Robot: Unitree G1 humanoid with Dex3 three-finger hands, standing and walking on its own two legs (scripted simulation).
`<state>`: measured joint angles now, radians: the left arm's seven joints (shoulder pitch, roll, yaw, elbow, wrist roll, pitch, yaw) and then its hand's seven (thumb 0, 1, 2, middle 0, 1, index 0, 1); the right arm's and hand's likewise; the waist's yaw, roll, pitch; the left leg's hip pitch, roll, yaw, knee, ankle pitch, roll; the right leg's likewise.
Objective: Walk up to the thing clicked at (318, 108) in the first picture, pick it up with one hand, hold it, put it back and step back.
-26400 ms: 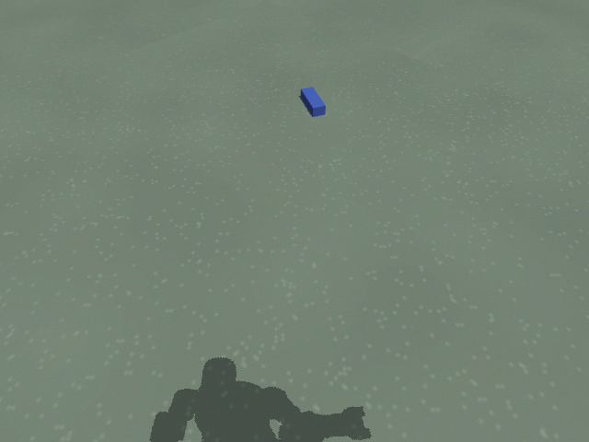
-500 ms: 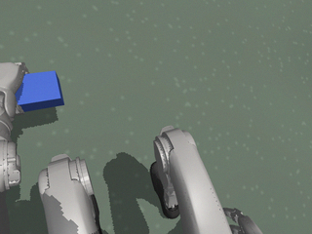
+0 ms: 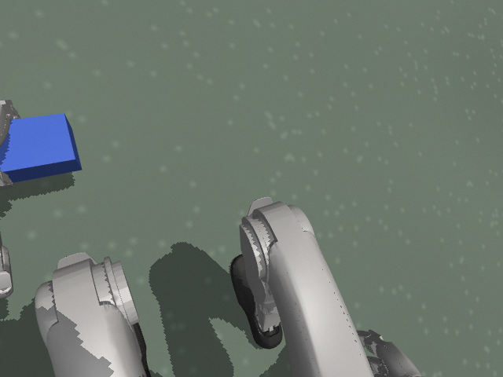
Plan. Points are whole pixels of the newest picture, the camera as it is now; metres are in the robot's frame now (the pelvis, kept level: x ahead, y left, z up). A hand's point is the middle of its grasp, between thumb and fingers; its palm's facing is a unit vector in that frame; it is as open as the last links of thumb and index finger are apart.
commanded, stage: rest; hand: left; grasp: from above
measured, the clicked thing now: out of the picture +0.49 +0.27 -0.22
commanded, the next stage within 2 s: open in 1.14 s
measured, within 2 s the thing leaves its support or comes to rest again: rests again in 0.80 s
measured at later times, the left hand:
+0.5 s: hand (5, 157) +0.49 +0.26 -0.23, palm faces -0.48 -0.06 -0.87, open 10.7 cm
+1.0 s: hand (11, 159) +0.49 +0.26 -0.25, palm faces -0.48 -0.07 -0.88, open 10.6 cm
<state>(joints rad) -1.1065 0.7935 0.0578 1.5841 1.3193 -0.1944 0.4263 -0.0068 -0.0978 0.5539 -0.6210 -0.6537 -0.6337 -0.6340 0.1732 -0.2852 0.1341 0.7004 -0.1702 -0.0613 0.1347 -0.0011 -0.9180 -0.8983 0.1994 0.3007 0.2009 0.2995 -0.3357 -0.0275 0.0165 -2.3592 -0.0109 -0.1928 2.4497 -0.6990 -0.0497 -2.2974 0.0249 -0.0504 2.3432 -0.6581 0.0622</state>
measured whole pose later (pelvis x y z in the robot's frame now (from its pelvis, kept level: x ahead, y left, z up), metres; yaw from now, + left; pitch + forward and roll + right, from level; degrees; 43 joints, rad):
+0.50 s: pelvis +0.00 +0.01 -0.01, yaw -2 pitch +33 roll -11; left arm -1.12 0.87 0.07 1.67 1.32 -0.19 0.51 -0.01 -0.08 0.53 -0.63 -0.62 -0.64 -0.60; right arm 0.15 -0.30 0.21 0.68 -0.21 -0.12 0.17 0.00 -0.91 -0.89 0.20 0.30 0.20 0.30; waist -0.38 -0.07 0.08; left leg -2.37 -0.01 -0.23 2.50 -0.73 -0.04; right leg -2.29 0.04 -0.08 2.36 -0.67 0.07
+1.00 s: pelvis +0.00 +0.01 -0.01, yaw -4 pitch +32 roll -13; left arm -1.15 0.93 0.06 1.73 1.31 -0.18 0.56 -0.01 -0.06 0.50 -0.65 -0.55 -0.67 -0.53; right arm 0.13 -0.32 0.27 0.66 -0.23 -0.17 0.21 0.00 -0.91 -0.90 0.20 0.30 0.20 0.30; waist -0.41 -0.10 0.13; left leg -2.36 0.00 -0.26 2.52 -0.73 -0.04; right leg -2.27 0.05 -0.10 2.36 -0.66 0.07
